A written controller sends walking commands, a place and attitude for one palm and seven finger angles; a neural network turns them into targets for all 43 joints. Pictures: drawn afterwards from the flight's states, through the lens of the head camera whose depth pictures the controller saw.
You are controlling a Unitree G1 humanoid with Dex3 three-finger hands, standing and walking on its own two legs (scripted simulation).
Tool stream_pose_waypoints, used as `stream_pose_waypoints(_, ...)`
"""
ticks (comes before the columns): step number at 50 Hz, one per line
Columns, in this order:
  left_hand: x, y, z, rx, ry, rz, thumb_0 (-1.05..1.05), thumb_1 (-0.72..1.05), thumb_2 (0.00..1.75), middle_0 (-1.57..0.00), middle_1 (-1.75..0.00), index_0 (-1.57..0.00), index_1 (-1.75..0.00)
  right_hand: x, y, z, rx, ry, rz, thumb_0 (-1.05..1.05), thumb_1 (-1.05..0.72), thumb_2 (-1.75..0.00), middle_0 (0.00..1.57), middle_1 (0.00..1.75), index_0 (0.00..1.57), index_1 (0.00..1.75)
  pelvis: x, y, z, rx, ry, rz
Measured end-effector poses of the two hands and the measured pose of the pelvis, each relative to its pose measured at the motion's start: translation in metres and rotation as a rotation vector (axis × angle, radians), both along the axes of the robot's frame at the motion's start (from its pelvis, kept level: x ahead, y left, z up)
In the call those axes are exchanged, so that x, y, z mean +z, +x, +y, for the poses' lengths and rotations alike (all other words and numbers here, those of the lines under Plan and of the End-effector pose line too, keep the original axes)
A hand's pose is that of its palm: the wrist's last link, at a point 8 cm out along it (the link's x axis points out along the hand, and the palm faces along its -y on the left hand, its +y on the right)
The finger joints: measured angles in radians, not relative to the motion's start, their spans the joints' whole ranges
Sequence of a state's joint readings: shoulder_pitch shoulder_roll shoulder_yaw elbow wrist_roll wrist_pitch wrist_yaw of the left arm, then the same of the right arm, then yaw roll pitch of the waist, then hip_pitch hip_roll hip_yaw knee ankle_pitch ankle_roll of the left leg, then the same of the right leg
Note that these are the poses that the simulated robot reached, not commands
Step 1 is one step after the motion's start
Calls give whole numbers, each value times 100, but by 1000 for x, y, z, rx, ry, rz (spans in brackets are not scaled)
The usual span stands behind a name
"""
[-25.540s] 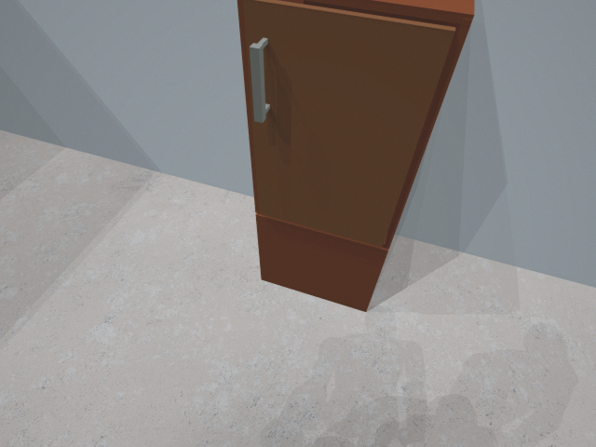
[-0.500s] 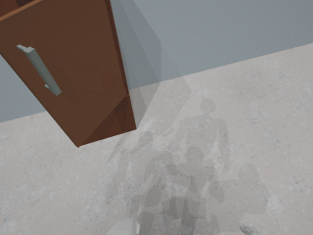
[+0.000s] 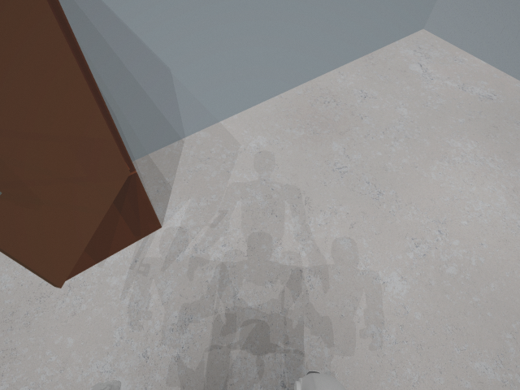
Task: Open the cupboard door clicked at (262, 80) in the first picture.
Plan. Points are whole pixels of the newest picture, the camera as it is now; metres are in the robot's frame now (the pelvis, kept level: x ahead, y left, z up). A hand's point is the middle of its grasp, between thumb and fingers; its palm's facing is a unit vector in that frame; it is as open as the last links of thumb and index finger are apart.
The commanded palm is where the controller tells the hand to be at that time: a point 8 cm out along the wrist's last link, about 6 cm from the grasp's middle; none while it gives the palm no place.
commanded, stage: walk to a spot facing it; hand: left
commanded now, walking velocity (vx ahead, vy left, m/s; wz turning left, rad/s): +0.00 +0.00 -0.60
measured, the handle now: out of the picture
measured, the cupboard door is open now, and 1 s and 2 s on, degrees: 41 41 41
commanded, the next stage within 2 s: turn to face it in 1.60 s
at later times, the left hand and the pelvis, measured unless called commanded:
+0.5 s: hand (176, 379) +0.14 +0.15 -0.17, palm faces -0.24 -0.95 -0.19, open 7.4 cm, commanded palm none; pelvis +0.03 -0.02 +0.00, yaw -18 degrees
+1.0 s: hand (297, 255) +0.40 -0.06 -0.18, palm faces -0.63 -0.75 -0.20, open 7.4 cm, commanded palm none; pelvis +0.17 -0.12 -0.03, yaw -38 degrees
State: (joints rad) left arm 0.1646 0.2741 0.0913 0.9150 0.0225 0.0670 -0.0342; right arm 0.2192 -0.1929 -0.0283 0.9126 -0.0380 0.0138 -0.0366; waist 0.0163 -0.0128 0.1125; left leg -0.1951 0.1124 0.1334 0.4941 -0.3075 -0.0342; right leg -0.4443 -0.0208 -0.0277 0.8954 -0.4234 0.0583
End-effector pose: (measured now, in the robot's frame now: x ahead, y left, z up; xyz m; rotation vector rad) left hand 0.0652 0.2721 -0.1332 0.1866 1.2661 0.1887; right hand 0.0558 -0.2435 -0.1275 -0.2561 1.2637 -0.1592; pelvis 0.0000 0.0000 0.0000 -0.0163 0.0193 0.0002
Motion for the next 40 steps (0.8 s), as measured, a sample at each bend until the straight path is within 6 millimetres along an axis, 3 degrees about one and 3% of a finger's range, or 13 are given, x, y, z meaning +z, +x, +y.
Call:
stream_pose_waypoints(5, 0, 46, -30, -130, 42, -56, 1, 91, 90, -20, -29, -19, -30, -29, -39, -31, -132, 35, 50, 0, -90, -90, 20, 30, 21, 30, -17, 6, -20, -82, 23, -5)
stream_pose_waypoints(9, 9, 61, -52, -183, 56, -75, 1, 91, 90, -20, -29, -20, -30, -28, -52, -47, -203, 34, 77, 1, -90, -90, 20, 30, 20, 30, -10, 4, -28, -128, 30, -17)
stream_pose_waypoints(19, 8, 72, -80, -277, -6, -33, 1, 91, 90, -20, -29, -20, -30, -2, -30, -51, -288, 32, -51, 1, -91, -90, 20, 30, 20, 30, 3, 12, -30, -249, 38, -5)
stream_pose_waypoints(27, -13, 93, -62, -303, -61, 15, 1, 90, 90, -21, -29, -20, -30, 7, -6, -31, -319, -21, -142, 0, -90, -90, 20, 30, 20, 30, -5, 46, -8, -333, 4, 22)
stream_pose_waypoints(30, -13, 116, -58, -353, -65, 46, 1, 91, 90, -20, -29, -20, -30, 12, -17, -20, -365, -36, -122, 0, -90, -90, 20, 30, 20, 30, -2, 60, -5, -378, -5, 13)
stream_pose_waypoints(34, -7, 161, -68, -418, -67, 26, 1, 91, 90, -20, -29, -20, -30, 18, -45, -3, -445, -25, -29, 0, -90, -90, 20, 30, 21, 30, 6, 83, -12, -432, -11, 13)
stream_pose_waypoints(37, -6, 198, -88, -473, -70, 5, 1, 91, 90, -20, -29, -19, -30, 15, -68, 11, -520, 2, 55, 0, -90, -90, 20, 30, 21, 30, 6, 99, -21, -479, -11, 10)
stream_pose_waypoints(40, -6, 235, -120, -543, -78, -7, 1, 91, 90, -20, -29, -19, -30, 9, -90, 26, -603, 44, 138, 0, -90, -90, 20, 30, 20, 30, 3, 115, -34, -528, -5, 5)
